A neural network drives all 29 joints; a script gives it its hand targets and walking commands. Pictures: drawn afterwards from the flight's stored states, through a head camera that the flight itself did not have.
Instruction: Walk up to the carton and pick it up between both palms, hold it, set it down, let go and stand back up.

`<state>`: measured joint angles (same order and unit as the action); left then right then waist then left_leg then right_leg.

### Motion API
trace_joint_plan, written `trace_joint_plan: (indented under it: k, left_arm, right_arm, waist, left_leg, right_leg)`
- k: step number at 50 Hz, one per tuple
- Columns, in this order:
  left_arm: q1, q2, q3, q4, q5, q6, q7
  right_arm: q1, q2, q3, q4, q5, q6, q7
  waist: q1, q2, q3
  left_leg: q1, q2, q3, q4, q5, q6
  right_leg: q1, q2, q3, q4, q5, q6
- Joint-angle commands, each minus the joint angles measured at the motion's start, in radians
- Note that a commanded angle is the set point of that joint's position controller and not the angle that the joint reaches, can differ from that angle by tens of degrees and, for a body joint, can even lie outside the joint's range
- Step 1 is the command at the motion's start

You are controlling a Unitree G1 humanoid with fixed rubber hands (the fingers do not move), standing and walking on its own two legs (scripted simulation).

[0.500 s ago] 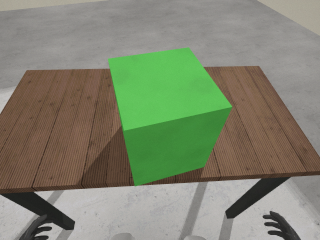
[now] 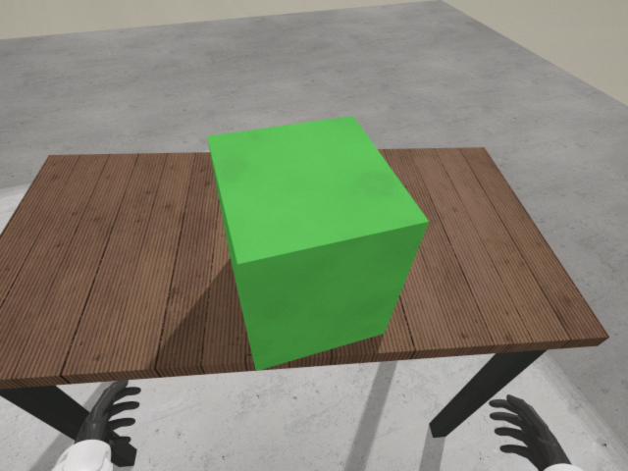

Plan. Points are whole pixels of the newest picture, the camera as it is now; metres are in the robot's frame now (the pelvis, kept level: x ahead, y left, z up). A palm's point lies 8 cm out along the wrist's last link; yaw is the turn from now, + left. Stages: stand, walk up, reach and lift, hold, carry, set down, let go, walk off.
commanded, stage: reach and lift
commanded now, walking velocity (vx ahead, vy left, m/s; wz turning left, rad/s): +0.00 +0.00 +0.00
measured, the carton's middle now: (304, 244) +0.39 +0.01 +0.07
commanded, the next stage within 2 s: none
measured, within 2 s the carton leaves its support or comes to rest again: neither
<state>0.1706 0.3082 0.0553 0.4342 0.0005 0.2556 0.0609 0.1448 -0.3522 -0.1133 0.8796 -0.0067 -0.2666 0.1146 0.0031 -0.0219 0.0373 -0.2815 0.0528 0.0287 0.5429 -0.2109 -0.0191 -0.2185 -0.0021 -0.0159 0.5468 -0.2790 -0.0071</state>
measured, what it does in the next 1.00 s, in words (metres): stands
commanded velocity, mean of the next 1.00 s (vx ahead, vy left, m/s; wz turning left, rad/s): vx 0.00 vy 0.00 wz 0.00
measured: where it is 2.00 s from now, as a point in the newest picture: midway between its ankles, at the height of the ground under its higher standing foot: outside the picture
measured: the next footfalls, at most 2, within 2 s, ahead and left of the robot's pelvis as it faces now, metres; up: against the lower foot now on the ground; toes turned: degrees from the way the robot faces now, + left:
none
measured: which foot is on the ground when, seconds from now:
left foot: down 0.00-1.00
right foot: down 0.00-1.00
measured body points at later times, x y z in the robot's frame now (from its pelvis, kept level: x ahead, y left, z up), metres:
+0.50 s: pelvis -0.01 +0.01 +0.01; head -0.02 +0.03 +0.46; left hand +0.18 +0.23 -0.02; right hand +0.17 -0.27 -0.02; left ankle +0.05 +0.13 -0.73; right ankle +0.01 -0.12 -0.73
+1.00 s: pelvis +0.00 +0.00 +0.01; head -0.01 +0.01 +0.46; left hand +0.21 +0.19 +0.05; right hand +0.21 -0.27 +0.04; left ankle +0.05 +0.13 -0.73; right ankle +0.01 -0.12 -0.73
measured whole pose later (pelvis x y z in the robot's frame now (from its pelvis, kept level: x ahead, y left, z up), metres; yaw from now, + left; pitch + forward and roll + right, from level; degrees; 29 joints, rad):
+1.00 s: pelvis +0.00 +0.00 +0.01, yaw +0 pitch -1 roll +0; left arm 0.37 0.10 -0.07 -0.26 0.00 0.27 0.26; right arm 0.28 -0.41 -0.07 0.20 0.28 -0.05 0.21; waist 0.01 -0.03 0.00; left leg -0.25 0.05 0.03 0.42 -0.14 -0.03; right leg -0.19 0.00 -0.02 0.44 -0.22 -0.01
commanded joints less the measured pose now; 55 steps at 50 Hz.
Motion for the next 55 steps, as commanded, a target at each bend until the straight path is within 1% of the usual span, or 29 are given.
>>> trace_joint_plan:
  k: [1,4,6,8,10,11,14,15,16,18,21,23,24,26,27,28,29,31,33,35,38,41,46,47,49,50,51,53,55]
  left_arm:
    - [-0.022,0.076,0.058,-0.267,0.009,-0.069,0.039]
    - [0.0,0.052,0.025,-0.37,-0.021,-0.087,0.06]
    - [0.011,0.052,0.031,-0.357,-0.03,-0.088,0.061]
    - [0.006,0.034,0.01,-0.431,-0.044,-0.094,0.072]
    - [0.002,0.011,-0.021,-0.497,-0.054,-0.099,0.089]
    - [0.036,0.003,-0.028,-0.498,-0.052,-0.093,0.092]
    - [0.057,-0.027,-0.055,-0.555,-0.056,-0.09,0.111]
    - [0.072,-0.047,-0.069,-0.559,-0.063,-0.085,0.116]
    - [0.078,-0.057,-0.082,-0.606,-0.06,-0.092,0.131]
    - [0.109,-0.079,-0.088,-0.59,-0.057,-0.088,0.138]
    - [0.119,-0.085,-0.077,-0.603,-0.048,-0.095,0.146]
    - [0.104,-0.098,-0.078,-0.649,-0.052,-0.1,0.156]
    - [0.111,-0.108,-0.083,-0.69,-0.054,-0.103,0.161]
    - [0.102,-0.119,-0.086,-0.694,-0.054,-0.089,0.167]
    - [0.105,-0.13,-0.105,-0.712,-0.065,-0.089,0.169]
    - [0.104,-0.139,-0.093,-0.738,-0.064,-0.093,0.174]
    - [0.089,-0.138,-0.104,-0.748,-0.072,-0.092,0.171]
    - [0.101,-0.144,-0.105,-0.801,-0.068,-0.09,0.183]
    - [0.115,-0.148,-0.105,-0.804,-0.082,-0.081,0.184]
    - [0.134,-0.166,-0.106,-0.841,-0.078,-0.072,0.192]
    - [0.125,-0.186,-0.117,-0.877,-0.073,-0.055,0.201]
    - [0.129,-0.208,-0.136,-0.902,-0.093,-0.04,0.203]
    - [0.128,-0.234,-0.137,-1.001,-0.075,-0.022,0.225]
    - [0.148,-0.239,-0.144,-1.023,-0.076,-0.023,0.226]
    - [0.132,-0.249,-0.136,-1.035,-0.076,-0.016,0.232]
    - [0.129,-0.248,-0.152,-1.049,-0.09,-0.012,0.231]
    - [0.118,-0.242,-0.144,-1.063,-0.086,-0.005,0.24]
    - [0.101,-0.249,-0.141,-1.062,-0.081,0.014,0.239]
    - [0.005,-0.247,-0.16,-1.078,-0.11,0.039,0.244]
  right_arm:
    - [-0.018,-0.185,-0.047,-0.29,0.047,-0.029,0.009]
    - [0.009,-0.165,-0.04,-0.37,0.073,-0.011,0.024]
    - [0.003,-0.17,-0.035,-0.417,0.097,-0.001,0.035]
    - [0.006,-0.161,-0.039,-0.476,0.115,0.011,0.042]
    - [0.001,-0.163,-0.039,-0.524,0.141,0.026,0.059]
    - [0.021,-0.168,-0.038,-0.504,0.149,0.036,0.065]
    - [0.022,-0.204,-0.066,-0.544,0.173,0.056,0.087]
    - [0.022,-0.211,-0.069,-0.547,0.178,0.064,0.095]
    - [0.018,-0.234,-0.084,-0.561,0.188,0.067,0.108]
    - [0.022,-0.226,-0.085,-0.569,0.205,0.074,0.121]
    - [0.04,-0.215,-0.061,-0.64,0.218,0.078,0.12]
    - [0.035,-0.227,-0.066,-0.641,0.229,0.091,0.122]
    - [0.037,-0.218,-0.051,-0.664,0.247,0.095,0.119]
    - [0.024,-0.235,-0.06,-0.692,0.255,0.111,0.119]
    - [0.02,-0.233,-0.062,-0.717,0.261,0.114,0.118]
    - [0.04,-0.224,-0.044,-0.738,0.27,0.116,0.115]
    - [0.033,-0.215,-0.036,-0.74,0.27,0.124,0.111]
    - [0.042,-0.217,-0.022,-0.784,0.297,0.132,0.111]
    - [0.059,-0.222,-0.024,-0.827,0.305,0.143,0.1]
    - [0.071,-0.23,-0.016,-0.84,0.323,0.156,0.097]
    - [0.05,-0.243,-0.018,-0.897,0.345,0.161,0.096]
    - [0.055,-0.256,-0.016,-0.937,0.359,0.168,0.091]
    - [0.057,-0.267,-0.001,-0.989,0.408,0.177,0.087]
    - [0.08,-0.271,-0.003,-1.009,0.414,0.169,0.085]
    - [0.064,-0.27,0.012,-1.008,0.424,0.178,0.078]
    - [0.056,-0.269,0.0,-1.039,0.43,0.177,0.074]
    - [0.038,-0.286,-0.004,-1.062,0.434,0.179,0.071]
    - [0.036,-0.275,0.01,-1.052,0.448,0.193,0.065]
    - [-0.051,-0.281,-0.008,-1.063,0.442,0.212,0.057]
  waist:
    - [0.019,-0.055,-0.152]
    - [0.024,-0.022,-0.155]
    - [0.026,-0.059,-0.13]
    - [0.022,-0.057,-0.131]
    - [0.023,-0.002,-0.125]
    - [0.019,0.025,-0.106]
    - [0.018,0.021,-0.133]
    - [0.018,0.034,-0.13]
    - [0.022,0.075,-0.153]
    - [0.023,0.069,-0.136]
    - [0.042,0.026,-0.158]
    - [0.035,0.021,-0.151]
    - [0.048,0.022,-0.156]
    - [0.035,0.022,-0.147]
    - [0.04,-0.005,-0.154]
    - [0.04,-0.002,-0.158]
    - [0.029,-0.028,-0.151]
    - [0.047,0.005,-0.161]
    - [0.042,-0.037,-0.14]
    - [0.051,-0.031,-0.147]
    - [0.058,-0.017,-0.15]
    - [0.053,-0.057,-0.143]
    - [0.085,-0.024,-0.163]
    - [0.082,-0.04,-0.165]
    - [0.097,-0.043,-0.155]
    - [0.084,-0.046,-0.168]
    - [0.089,-0.048,-0.156]
    - [0.081,-0.039,-0.133]
    - [0.072,-0.048,-0.137]
  left_leg:
    - [0.317,-0.089,0.029,-0.168,0.07,0.014]
    - [0.355,-0.08,0.02,-0.194,0.023,0.008]
    - [0.416,-0.093,0.012,-0.162,-0.018,0.019]
    - [0.5,-0.086,-0.01,-0.137,-0.044,0.014]
    - [0.487,-0.077,-0.021,-0.164,-0.071,0.009]
    - [0.448,-0.069,-0.021,-0.196,-0.077,0.007]
    - [0.415,-0.04,-0.058,-0.238,-0.098,-0.004]
    - [0.384,-0.038,-0.048,-0.258,-0.097,-0.008]
    - [0.365,-0.019,-0.072,-0.282,-0.129,-0.02]
    - [0.275,-0.016,-0.059,-0.32,-0.142,-0.025]
    - [0.246,-0.041,-0.022,-0.309,-0.064,-0.016]
    - [0.263,-0.044,-0.02,-0.297,-0.067,-0.014]
    - [0.264,-0.05,-0.015,-0.296,-0.048,-0.011]
    - [0.253,-0.045,-0.017,-0.305,-0.072,-0.017]
    - [0.244,-0.045,-0.014,-0.303,-0.049,-0.011]
    - [0.256,-0.046,-0.011,-0.298,-0.042,-0.009]
    - [0.262,-0.054,-0.006,-0.284,-0.059,0.0]
    - [0.254,-0.053,-0.003,-0.28,-0.008,-0.007]
    - [0.257,-0.054,0.001,-0.279,0.006,0.003]
    - [0.277,-0.05,0.0,-0.269,0.056,-0.006]
    - [0.28,-0.044,-0.01,-0.27,0.047,-0.01]
    - [0.292,-0.042,-0.009,-0.267,0.053,-0.002]
    - [0.315,-0.037,-0.009,-0.256,0.115,-0.015]
    - [0.332,-0.037,-0.013,-0.241,0.166,-0.015]
    - [0.338,-0.038,-0.009,-0.236,0.163,-0.007]
    - [0.345,-0.039,-0.008,-0.233,0.17,-0.008]
    - [0.34,-0.037,-0.01,-0.237,0.166,-0.008]
    - [0.329,-0.039,-0.009,-0.241,0.129,-0.007]
    - [0.322,-0.036,-0.013,-0.256,0.083,0.001]
  right_leg:
    - [-0.078,0.008,-0.04,-0.239,0.06,-0.043]
    - [-0.115,-0.001,-0.044,-0.258,0.008,-0.052]
    - [-0.224,-0.033,-0.033,-0.295,-0.064,-0.075]
    - [-0.327,-0.06,-0.027,-0.315,-0.115,-0.103]
    - [-0.326,-0.047,-0.036,-0.309,-0.1,-0.099]
    - [-0.283,-0.033,-0.043,-0.298,-0.077,-0.089]
    - [-0.227,-0.017,-0.05,-0.275,-0.04,-0.071]
    - [-0.186,-0.003,-0.052,-0.271,-0.029,-0.066]
    - [-0.155,0.009,-0.056,-0.246,0.0,-0.062]
    - [-0.058,0.027,-0.05,-0.243,0.033,-0.049]
    - [-0.006,0.028,-0.028,-0.26,0.045,-0.038]
    - [-0.044,0.026,-0.025,-0.261,0.031,-0.042]
    - [-0.039,0.02,-0.014,-0.268,0.026,-0.042]
    - [-0.037,0.031,-0.016,-0.268,0.005,-0.041]
    - [-0.031,0.037,-0.014,-0.266,0.025,-0.038]
    - [-0.03,0.031,-0.002,-0.269,0.022,-0.038]
    - [-0.055,0.024,-0.002,-0.278,0.003,-0.036]
    - [-0.053,0.033,0.006,-0.271,0.022,-0.04]
    - [-0.055,0.034,0.012,-0.279,0.025,-0.035]
    - [-0.056,0.037,0.012,-0.274,0.055,-0.038]
    - [-0.067,0.05,0.009,-0.269,0.041,-0.044]
    - [-0.082,0.05,0.012,-0.276,0.03,-0.04]
    - [-0.086,0.061,0.022,-0.271,0.038,-0.052]
    - [-0.09,0.065,0.02,-0.271,0.077,-0.054]
    - [-0.099,0.056,0.028,-0.274,0.064,-0.05]
    - [-0.102,0.062,0.03,-0.278,0.063,-0.053]
    - [-0.105,0.061,0.029,-0.275,0.059,-0.056]
    - [-0.105,0.056,0.039,-0.281,0.024,-0.06]
    - [-0.124,0.054,0.04,-0.284,-0.002,-0.056]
